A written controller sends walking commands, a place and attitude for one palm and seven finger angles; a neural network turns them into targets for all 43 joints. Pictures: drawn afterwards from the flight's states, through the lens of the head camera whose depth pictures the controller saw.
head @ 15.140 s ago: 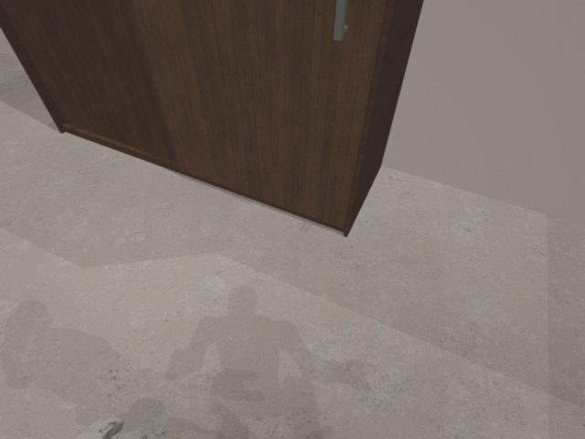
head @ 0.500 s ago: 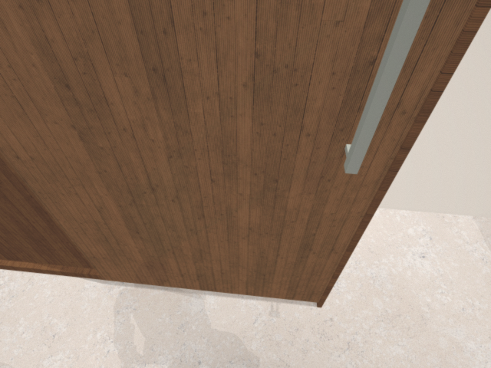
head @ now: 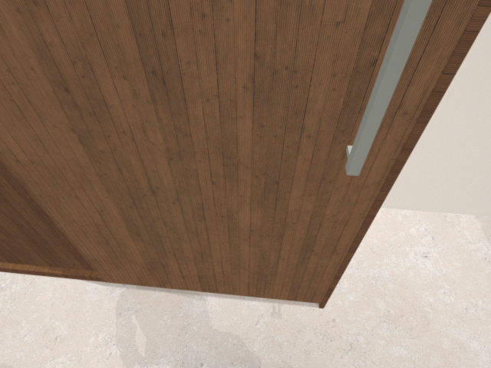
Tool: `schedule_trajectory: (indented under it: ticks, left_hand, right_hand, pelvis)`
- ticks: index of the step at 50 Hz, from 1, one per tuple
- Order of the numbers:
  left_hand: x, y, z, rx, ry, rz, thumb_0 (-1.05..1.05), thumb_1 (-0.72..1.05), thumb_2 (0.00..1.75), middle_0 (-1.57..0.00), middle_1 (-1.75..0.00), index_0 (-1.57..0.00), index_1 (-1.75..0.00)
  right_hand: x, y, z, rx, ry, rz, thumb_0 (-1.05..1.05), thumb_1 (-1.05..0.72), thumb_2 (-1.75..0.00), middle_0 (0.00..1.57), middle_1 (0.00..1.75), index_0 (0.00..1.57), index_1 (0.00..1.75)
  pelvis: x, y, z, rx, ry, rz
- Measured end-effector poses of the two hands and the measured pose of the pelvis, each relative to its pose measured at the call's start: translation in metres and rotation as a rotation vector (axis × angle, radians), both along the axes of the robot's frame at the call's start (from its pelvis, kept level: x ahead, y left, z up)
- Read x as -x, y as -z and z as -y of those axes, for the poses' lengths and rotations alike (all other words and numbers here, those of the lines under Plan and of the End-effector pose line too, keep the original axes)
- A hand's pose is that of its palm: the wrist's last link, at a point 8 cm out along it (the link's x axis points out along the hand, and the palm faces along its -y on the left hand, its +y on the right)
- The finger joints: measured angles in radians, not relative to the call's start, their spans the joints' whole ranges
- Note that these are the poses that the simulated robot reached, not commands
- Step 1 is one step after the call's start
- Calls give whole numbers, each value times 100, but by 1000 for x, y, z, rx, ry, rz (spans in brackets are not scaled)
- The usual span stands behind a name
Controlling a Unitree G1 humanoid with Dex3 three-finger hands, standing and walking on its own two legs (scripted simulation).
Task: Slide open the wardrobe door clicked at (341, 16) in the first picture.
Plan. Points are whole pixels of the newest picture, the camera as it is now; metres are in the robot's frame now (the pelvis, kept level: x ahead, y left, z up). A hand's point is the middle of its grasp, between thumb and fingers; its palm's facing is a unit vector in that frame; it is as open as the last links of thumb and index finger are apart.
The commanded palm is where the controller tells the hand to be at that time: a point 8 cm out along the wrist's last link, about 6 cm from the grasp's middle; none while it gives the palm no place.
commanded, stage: look again from close up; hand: right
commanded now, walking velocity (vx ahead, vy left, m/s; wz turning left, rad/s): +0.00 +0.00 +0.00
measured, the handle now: (379, 84) +0.47 -0.17 +0.25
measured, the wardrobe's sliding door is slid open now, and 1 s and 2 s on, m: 0.00 0.00 0.00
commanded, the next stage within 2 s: raise the hand with hooked fingers in 0.38 s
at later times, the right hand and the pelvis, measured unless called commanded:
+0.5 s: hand out of the picture -0.01 -0.16 -0.18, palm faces +0.03 +0.98 -0.18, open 7.4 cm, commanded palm +0.10 -0.21 -0.07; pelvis +0.00 +0.00 +0.00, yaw +0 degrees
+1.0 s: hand (397, 360) +0.15 -0.19 +0.01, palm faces +0.21 +0.97 -0.07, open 9.2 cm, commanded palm +0.14 -0.25 +0.03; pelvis +0.00 +0.02 -0.05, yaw -4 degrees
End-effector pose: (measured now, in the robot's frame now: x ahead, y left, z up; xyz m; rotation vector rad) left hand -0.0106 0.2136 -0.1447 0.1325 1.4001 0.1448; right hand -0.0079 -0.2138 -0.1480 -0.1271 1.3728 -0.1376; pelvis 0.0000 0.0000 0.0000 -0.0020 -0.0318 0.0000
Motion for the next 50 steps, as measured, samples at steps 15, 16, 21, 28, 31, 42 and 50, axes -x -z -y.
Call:
schedule_trajectory:
  ticks: [15, 16, 21, 28, 31, 42, 50]
  left_hand:
    - [-3, 0, 1, 1, 3, 1, 0, 91, 90, -20, -30, -20, -30]
    - [-2, 0, 2, 1, 3, 0, 0, 91, 90, -20, -30, -20, -30]
    - [-2, 0, 2, 3, 2, -4, 0, 91, 90, -20, -30, -20, -30]
    - [-20, -4, -8, -40, 10, 160, 1, 92, 90, -21, -30, -20, -30]
    - [-55, -13, -21, -74, 14, 391, 2, 93, 90, -21, -30, -20, -30]
    - [-202, -71, -49, -129, 161, 939, 1, 91, 90, -20, -30, -20, -30]
    - [-241, -75, -27, -96, 272, 971, 1, 91, 90, -20, -30, -19, -30]
  right_hand:
    - [3, 0, -1, -3, 6, -9, 0, -91, -90, 20, 30, 19, 29]
    - [3, 0, -1, -3, 7, -10, 0, -91, -90, 20, 30, 19, 29]
    - [4, 0, -1, -2, 8, -15, 0, -91, -90, 20, 30, 19, 29]
    - [-38, -33, 18, 85, 95, 248, 3, -94, -90, 20, 31, 20, 30]
    - [-97, -89, 26, 138, 104, 631, 4, -93, -89, 20, 32, 20, 31]
    - [-184, -161, -8, -113, -146, 1405, 1, -69, -80, 21, 45, 21, 44]
    - [-130, -162, 29, 71, 2, 1312, 1, -49, -73, 23, 57, 23, 56]
  pelvis:
    - [-1, 0, 0, 0, 1, 0]
    - [-1, 0, 0, 0, 1, 0]
    - [-2, 0, 0, 1, 1, -1]
    - [-1, 4, 1, 0, 10, -2]
    - [-1, 9, 2, 2, 38, -10]
    - [6, 48, -12, 11, 20, -120]
    - [-2, 52, -22, -26, 67, -120]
